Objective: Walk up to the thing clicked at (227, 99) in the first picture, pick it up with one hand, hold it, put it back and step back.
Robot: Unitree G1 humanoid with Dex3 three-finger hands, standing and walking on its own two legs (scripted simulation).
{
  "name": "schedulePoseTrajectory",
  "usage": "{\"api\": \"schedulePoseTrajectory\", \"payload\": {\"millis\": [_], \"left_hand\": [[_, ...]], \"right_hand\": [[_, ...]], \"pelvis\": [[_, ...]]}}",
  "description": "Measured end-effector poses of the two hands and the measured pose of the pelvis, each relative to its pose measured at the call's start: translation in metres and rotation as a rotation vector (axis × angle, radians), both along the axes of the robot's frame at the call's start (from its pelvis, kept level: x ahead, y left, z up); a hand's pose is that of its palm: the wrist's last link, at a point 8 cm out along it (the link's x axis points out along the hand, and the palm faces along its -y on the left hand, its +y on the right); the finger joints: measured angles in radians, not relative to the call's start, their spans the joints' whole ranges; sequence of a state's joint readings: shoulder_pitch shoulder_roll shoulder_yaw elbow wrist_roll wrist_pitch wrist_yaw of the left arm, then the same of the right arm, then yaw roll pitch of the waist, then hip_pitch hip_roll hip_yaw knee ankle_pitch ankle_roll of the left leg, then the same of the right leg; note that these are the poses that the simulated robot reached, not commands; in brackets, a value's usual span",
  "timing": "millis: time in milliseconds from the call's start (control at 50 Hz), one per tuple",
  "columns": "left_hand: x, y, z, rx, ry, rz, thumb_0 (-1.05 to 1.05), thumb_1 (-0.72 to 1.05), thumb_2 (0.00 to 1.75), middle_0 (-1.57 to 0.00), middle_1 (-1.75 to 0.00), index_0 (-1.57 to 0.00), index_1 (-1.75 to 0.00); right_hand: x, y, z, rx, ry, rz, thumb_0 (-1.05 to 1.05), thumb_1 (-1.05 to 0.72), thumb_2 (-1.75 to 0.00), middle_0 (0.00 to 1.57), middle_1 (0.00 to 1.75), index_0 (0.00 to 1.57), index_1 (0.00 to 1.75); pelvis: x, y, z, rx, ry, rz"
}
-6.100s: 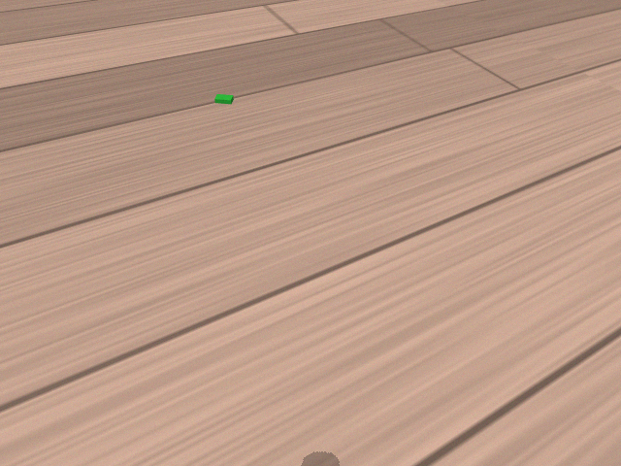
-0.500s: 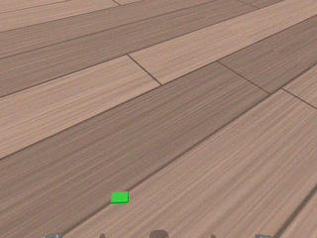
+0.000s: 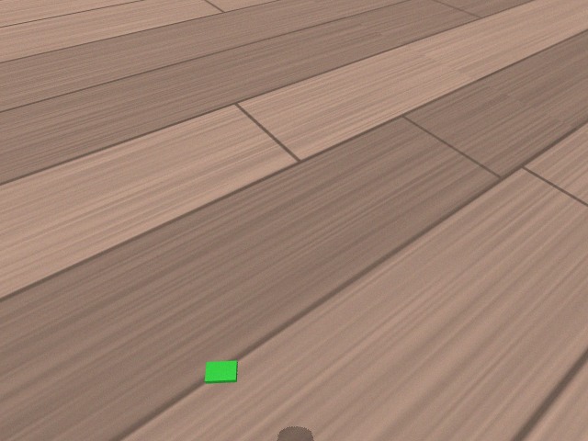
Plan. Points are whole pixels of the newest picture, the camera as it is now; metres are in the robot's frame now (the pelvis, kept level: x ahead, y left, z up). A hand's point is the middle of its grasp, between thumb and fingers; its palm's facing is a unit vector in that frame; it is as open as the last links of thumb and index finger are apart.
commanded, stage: walk up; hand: left
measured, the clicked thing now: (221, 372) +0.45 +0.22 -0.77
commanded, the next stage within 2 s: stand in 0.44 s
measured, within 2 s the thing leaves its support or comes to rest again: neither
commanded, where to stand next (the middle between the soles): +0.07 -0.02 m, yaw +2 degrees
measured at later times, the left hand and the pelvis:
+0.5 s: hand out of the picture +0.09 +0.25 -0.16, palm faces -0.02 -0.95 -0.31, open 7.4 cm; pelvis +0.01 +0.00 +0.00, yaw +0 degrees
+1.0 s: hand out of the picture +0.10 +0.25 -0.15, palm faces -0.02 -0.94 -0.34, open 7.4 cm; pelvis +0.02 +0.00 +0.00, yaw +1 degrees
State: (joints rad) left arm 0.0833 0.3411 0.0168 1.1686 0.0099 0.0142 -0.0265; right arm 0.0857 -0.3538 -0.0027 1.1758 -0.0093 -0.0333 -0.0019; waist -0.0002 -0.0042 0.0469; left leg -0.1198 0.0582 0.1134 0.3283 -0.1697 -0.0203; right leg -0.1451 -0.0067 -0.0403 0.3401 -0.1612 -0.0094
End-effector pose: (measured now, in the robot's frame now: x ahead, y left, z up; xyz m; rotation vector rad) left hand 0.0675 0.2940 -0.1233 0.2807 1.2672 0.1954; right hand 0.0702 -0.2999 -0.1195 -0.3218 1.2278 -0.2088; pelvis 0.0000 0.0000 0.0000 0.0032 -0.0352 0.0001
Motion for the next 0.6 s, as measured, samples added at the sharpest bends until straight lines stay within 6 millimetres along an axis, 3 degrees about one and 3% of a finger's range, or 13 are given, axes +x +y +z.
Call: {"api": "schedulePoseTrajectory", "payload": {"millis": [600], "left_hand": [[0.023,-0.001,0.003,0.009,-0.04,-0.027,0.01,0.91,0.9,-0.21,-0.3,-0.2,-0.3]], "right_hand": [[0.011,0.004,0.001,0.01,0.003,-0.009,0.0,-0.9,-0.89,0.2,0.3,0.2,0.3]], "pelvis": [[0.011,0.001,0.001,-0.001,0.003,0.005]]}}
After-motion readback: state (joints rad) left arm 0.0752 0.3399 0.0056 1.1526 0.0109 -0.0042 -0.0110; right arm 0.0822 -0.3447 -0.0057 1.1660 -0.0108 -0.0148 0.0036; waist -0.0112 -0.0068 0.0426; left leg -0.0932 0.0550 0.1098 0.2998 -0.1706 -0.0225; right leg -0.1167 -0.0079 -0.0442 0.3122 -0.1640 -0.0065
